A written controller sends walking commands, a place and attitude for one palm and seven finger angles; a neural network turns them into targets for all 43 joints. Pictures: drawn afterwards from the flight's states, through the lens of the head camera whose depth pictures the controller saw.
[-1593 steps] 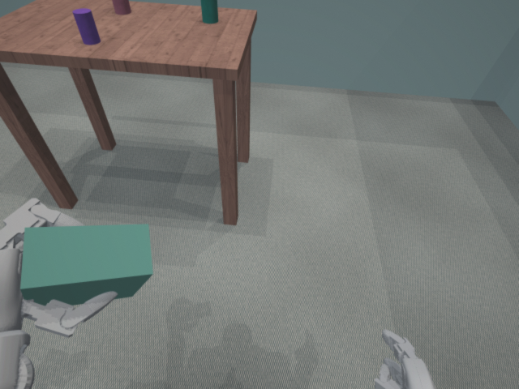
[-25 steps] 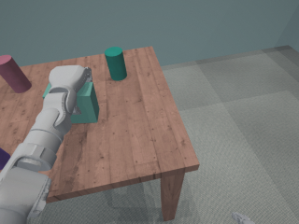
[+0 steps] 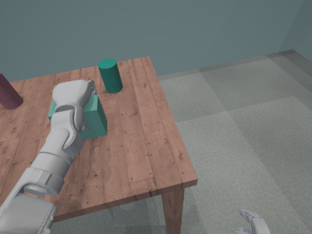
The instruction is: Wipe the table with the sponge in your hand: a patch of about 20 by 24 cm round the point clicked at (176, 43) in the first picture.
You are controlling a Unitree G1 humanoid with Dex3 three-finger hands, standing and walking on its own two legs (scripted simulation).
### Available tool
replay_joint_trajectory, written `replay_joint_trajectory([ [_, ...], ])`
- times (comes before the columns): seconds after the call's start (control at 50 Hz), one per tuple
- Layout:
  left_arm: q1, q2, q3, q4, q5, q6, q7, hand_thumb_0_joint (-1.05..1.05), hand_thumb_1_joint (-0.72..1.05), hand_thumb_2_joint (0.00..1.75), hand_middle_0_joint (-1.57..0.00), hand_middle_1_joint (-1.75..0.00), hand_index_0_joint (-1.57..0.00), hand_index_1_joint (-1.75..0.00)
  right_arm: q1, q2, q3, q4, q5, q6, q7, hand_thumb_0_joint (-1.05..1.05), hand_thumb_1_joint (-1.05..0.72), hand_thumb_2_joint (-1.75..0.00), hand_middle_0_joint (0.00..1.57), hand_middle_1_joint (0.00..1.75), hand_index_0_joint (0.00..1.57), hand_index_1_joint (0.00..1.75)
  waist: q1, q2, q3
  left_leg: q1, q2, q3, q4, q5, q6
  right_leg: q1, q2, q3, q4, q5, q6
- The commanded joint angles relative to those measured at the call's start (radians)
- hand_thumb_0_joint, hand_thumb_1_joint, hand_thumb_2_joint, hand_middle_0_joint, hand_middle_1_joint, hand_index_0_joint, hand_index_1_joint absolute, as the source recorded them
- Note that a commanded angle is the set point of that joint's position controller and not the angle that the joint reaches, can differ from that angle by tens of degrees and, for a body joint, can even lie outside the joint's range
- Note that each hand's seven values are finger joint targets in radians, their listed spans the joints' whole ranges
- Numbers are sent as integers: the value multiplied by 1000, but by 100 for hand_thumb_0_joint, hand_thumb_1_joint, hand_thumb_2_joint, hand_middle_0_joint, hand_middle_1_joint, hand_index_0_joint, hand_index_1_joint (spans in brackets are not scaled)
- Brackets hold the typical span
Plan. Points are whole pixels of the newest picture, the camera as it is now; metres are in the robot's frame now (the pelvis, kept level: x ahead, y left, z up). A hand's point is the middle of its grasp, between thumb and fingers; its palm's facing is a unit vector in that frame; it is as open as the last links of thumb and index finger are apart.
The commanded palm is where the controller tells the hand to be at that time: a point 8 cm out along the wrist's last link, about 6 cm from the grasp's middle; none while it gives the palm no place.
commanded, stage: wipe back along the middle lane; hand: left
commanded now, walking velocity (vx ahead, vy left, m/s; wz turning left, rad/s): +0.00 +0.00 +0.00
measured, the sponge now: (83, 123) +0.38 +0.26 +0.07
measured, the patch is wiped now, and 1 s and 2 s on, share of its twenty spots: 0.40 0.45 0.55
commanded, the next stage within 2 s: slide across to the third lane in 1.50 s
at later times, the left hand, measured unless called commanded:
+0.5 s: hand (83, 119) +0.35 +0.22 +0.13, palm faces +0.06 -0.02 -1.00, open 10.2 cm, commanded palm +0.31 +0.22 +0.15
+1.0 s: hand (81, 133) +0.31 +0.21 +0.13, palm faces +0.15 -0.09 -0.98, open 10.2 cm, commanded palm +0.25 +0.21 +0.15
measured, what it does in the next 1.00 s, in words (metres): stands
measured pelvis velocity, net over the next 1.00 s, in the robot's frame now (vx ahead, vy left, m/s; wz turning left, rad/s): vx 0.00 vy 0.00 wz -0.05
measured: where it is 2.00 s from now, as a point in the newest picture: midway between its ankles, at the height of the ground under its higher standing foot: outside the picture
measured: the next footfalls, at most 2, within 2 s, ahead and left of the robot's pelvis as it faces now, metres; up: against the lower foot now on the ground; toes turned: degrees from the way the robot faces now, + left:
none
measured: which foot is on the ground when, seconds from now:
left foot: down 0.00-1.00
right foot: down 0.00-1.00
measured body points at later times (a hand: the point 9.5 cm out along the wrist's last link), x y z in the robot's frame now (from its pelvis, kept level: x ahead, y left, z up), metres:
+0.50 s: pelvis -0.01 -0.01 +0.00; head -0.01 -0.06 +0.45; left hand +0.35 +0.22 +0.18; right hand +0.19 -0.25 -0.11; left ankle -0.05 +0.09 -0.74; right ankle -0.03 -0.10 -0.74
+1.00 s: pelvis +0.00 +0.00 +0.00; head -0.01 -0.06 +0.44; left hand +0.29 +0.21 +0.18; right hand +0.23 -0.22 -0.10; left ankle -0.05 +0.09 -0.74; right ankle -0.03 -0.10 -0.74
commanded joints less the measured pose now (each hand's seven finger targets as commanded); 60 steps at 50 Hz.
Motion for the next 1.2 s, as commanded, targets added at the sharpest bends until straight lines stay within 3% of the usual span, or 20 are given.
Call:
replay_joint_trajectory([
  [0.0,-196,111,42,-206,-3,-11,-8,0,10,130,-120,-160,-120,-160,-143,-105,-36,-155,1,-46,-1,0,-90,-90,20,30,20,30,-4,-106,-280,49,32,44,19,523,-42,219,-25,-3,26,479,-33],
  [0.02,-141,161,102,-226,-9,-7,-4,0,10,130,-120,-160,-120,-160,-155,-108,-33,-166,0,-47,1,0,-90,-90,20,30,20,30,15,-109,-282,33,31,37,18,516,-37,235,-20,20,26,495,-40],
  [0.12,-41,143,95,-267,-6,25,4,0,10,130,-120,-160,-120,-160,-188,-105,-27,-178,3,-49,4,0,-90,-90,20,30,20,30,19,-116,-218,-3,26,45,6,441,-32,227,-21,35,26,467,-39],
  [0.14,-59,106,55,-266,-6,36,5,0,10,130,-120,-160,-120,-160,-184,-99,-24,-173,6,-50,3,0,-90,-90,20,30,20,30,2,-124,-201,-10,27,54,3,408,-30,219,-26,18,27,441,-33],
  [0.22,-39,152,91,-260,-10,82,6,0,10,130,-120,-160,-120,-160,-212,-104,-18,-179,8,-47,-7,0,-90,-90,20,30,20,30,17,-130,-182,-25,26,53,-10,318,-21,209,-23,44,12,358,-34],
  [0.28,-70,95,23,-226,-9,106,-6,0,10,130,-120,-160,-120,-160,-206,-101,-13,-174,12,-50,-16,0,-90,-90,20,30,20,30,-3,-140,-160,-33,27,62,-12,284,-18,189,-29,19,9,323,-25],
  [0.32,-43,162,83,-209,-6,109,-8,0,10,130,-120,-160,-120,-160,-209,-108,-9,-174,11,-49,-20,0,-90,-90,20,30,20,30,12,-133,-171,-41,26,55,-10,268,-18,194,-23,47,11,305,-30],
  [0.38,-6,92,29,-241,-16,95,-20,0,10,130,-120,-160,-120,-160,-209,-96,-10,-190,10,-60,-20,0,-90,-90,20,30,20,30,8,-132,-196,-32,21,63,5,291,-14,212,-29,34,27,351,-23],
  [0.42,51,135,82,-244,-20,88,-20,0,10,130,-120,-160,-120,-160,-209,-102,-9,-194,9,-61,-18,0,-90,-90,20,30,20,30,21,-128,-203,-44,23,54,9,285,-17,215,-23,56,33,347,-29],
  [0.46,80,65,26,-266,-25,81,-25,0,10,130,-120,-160,-120,-160,-207,-94,-8,-203,11,-69,-15,0,-90,-90,20,30,20,30,13,-146,-185,-44,24,60,15,297,-16,205,-25,37,44,366,-23],
  [0.62,257,103,95,-406,-55,112,-9,0,10,130,-120,-160,-120,-160,-239,-98,-11,-221,10,-76,-3,0,-90,-90,20,30,20,30,41,-149,-167,-52,25,54,24,313,-19,224,-20,63,63,400,-22],
  [0.66,287,44,48,-445,-60,129,-9,0,10,130,-120,-160,-120,-160,-244,-89,-10,-224,12,-81,4,0,-90,-90,20,30,20,30,37,-154,-146,-43,27,56,22,333,-19,215,-22,46,64,413,-19],
  [0.72,287,73,68,-487,-51,163,-4,0,10,130,-120,-160,-120,-160,-260,-97,-11,-222,9,-78,6,0,-90,-90,20,30,20,30,39,-140,-136,-41,28,52,19,324,-22,203,-14,60,62,387,-24],
  [0.74,295,22,21,-509,-54,171,-7,0,10,130,-120,-160,-120,-160,-265,-87,-7,-230,12,-80,9,0,-90,-90,20,30,20,30,35,-145,-136,-41,27,55,20,330,-20,208,-20,43,65,388,-20],
  [0.82,359,64,62,-558,-52,191,-7,0,10,130,-120,-160,-120,-160,-278,-87,-5,-229,11,-82,15,0,-90,-90,20,30,20,30,50,-167,-159,-28,28,49,27,350,-19,227,-10,69,76,416,-22],
  [0.84,362,17,20,-568,-55,194,-9,0,10,130,-120,-160,-120,-160,-280,-79,-1,-235,11,-84,17,0,-90,-90,20,30,20,30,43,-163,-157,-31,27,56,29,353,-18,235,-19,50,80,423,-18],
  [0.88,394,29,33,-586,-55,194,-11,0,10,130,-120,-160,-120,-160,-278,-79,-2,-230,10,-83,20,0,-90,-90,20,30,20,30,46,-178,-157,-25,27,54,30,374,-19,242,-16,53,84,450,-17],
  [1.02,490,55,71,-676,-53,205,3,0,10,130,-120,-160,-120,-160,-300,-77,2,-238,6,-71,35,0,-90,-90,20,30,20,30,64,-132,-141,-14,35,46,33,393,-25,227,-2,77,86,441,-26],
  [1.04,473,-8,5,-690,-51,204,1,0,10,130,-120,-160,-120,-160,-296,-66,9,-243,6,-68,38,0,-90,-90,20,30,20,30,47,-139,-127,-14,37,49,31,406,-28,221,-10,54,87,437,-24],
  [1.18,487,-10,-6,-741,-46,209,19,0,10,130,-120,-160,-120,-160,-297,-68,3,-243,4,-46,45,0,-90,-90,20,30,20,30,50,-136,-103,-4,47,43,14,380,-29,203,-1,51,73,375,-29],
])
